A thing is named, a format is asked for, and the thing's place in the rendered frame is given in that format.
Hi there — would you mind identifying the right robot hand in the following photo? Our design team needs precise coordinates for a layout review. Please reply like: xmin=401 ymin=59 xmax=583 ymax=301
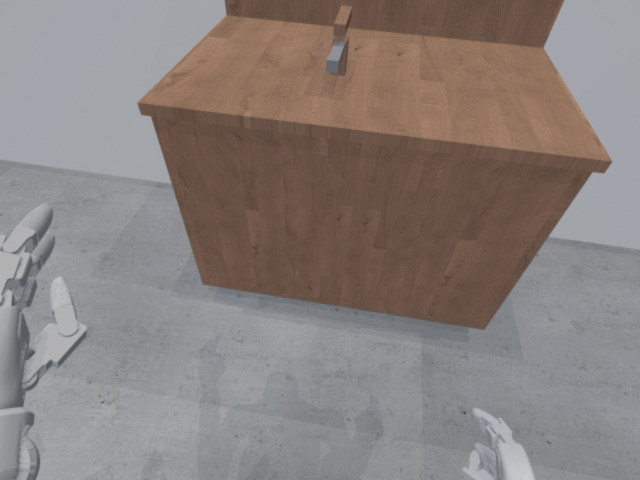
xmin=462 ymin=408 xmax=537 ymax=480

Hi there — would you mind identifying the counter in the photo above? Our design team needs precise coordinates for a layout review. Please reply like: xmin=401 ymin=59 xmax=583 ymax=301
xmin=137 ymin=0 xmax=613 ymax=330

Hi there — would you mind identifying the robot left forearm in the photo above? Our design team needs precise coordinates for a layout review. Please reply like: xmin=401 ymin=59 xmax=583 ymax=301
xmin=0 ymin=407 xmax=40 ymax=480

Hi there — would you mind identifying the tap lever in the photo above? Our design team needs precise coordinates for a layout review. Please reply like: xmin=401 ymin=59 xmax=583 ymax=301
xmin=326 ymin=41 xmax=345 ymax=74

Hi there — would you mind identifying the left robot hand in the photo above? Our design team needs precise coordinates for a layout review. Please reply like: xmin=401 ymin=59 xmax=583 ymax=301
xmin=0 ymin=203 xmax=87 ymax=410

